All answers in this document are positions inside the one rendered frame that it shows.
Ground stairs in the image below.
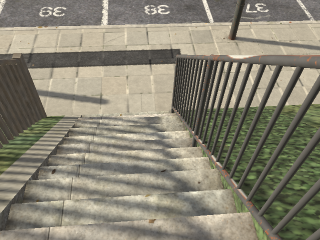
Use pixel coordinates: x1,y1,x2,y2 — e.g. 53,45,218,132
0,110,258,240

